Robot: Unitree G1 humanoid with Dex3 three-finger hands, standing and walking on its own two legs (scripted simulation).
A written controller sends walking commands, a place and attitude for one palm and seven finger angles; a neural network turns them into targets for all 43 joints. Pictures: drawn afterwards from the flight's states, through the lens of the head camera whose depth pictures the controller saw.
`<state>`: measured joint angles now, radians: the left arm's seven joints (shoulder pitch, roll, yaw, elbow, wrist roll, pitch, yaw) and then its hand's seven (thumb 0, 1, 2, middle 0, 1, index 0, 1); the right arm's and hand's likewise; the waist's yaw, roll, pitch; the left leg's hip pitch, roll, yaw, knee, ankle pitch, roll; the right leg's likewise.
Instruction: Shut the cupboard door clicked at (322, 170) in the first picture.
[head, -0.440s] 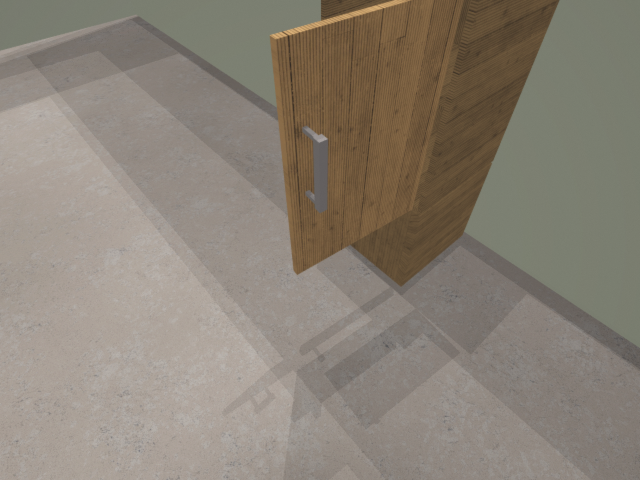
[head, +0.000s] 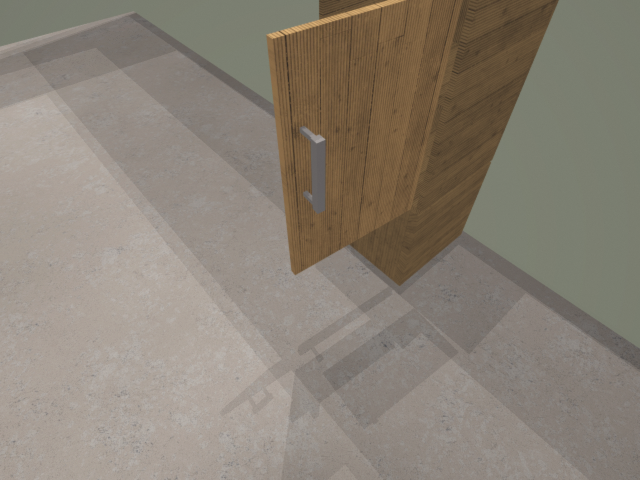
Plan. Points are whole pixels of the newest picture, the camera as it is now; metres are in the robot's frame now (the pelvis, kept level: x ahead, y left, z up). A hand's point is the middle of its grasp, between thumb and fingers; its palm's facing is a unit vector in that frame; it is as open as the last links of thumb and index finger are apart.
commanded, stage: look at it before walking up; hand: left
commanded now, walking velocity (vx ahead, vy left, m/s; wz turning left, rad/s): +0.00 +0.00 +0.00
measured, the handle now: (312, 171) +0.65 +0.05 -0.01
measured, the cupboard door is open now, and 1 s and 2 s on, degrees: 84 84 84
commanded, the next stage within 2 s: walk around to get in front in 0.40 s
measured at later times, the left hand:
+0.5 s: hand out of the picture +0.05 +0.21 -0.17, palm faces +0.00 -0.96 -0.27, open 7.4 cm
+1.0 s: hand out of the picture +0.09 +0.18 -0.18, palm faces -0.16 -0.95 -0.25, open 7.4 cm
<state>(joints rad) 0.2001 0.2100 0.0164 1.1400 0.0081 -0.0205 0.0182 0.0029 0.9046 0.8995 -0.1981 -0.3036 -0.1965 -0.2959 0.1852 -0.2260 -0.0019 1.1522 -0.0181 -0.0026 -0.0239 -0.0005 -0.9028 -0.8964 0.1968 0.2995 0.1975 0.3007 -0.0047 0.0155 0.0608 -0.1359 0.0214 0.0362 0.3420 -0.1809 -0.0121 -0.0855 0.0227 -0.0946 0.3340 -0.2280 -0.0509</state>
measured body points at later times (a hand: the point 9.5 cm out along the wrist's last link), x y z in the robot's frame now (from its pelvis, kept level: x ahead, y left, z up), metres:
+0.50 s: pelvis +0.01 +0.00 +0.00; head +0.03 -0.01 +0.45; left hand +0.05 +0.26 -0.15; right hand +0.05 -0.26 -0.16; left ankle +0.00 +0.13 -0.75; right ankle -0.03 -0.08 -0.75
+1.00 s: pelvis -0.01 -0.01 -0.02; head +0.03 -0.04 +0.43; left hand +0.10 +0.23 -0.16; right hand -0.03 -0.26 -0.18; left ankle +0.00 +0.13 -0.75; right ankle -0.04 -0.09 -0.73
